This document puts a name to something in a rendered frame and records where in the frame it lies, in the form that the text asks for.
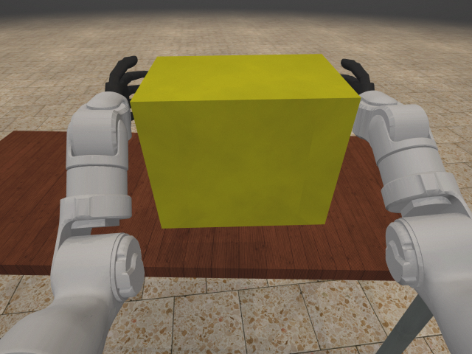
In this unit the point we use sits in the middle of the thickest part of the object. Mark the carton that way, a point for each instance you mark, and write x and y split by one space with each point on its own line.
243 140

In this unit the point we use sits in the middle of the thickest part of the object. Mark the right robot upper arm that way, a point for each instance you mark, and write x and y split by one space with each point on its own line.
433 255

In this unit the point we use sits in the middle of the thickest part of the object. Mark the right robot hand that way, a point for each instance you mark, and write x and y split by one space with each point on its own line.
361 83

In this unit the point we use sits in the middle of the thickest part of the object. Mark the left robot upper arm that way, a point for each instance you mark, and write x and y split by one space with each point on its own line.
92 277

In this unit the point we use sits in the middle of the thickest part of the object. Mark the left robot hand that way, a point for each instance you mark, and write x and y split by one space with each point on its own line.
119 80

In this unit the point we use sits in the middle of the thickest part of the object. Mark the right robot forearm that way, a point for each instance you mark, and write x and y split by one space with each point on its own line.
414 179

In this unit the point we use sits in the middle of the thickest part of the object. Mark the table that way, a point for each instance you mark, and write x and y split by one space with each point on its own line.
351 245

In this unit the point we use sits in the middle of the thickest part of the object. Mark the left robot forearm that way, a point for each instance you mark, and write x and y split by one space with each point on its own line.
97 164

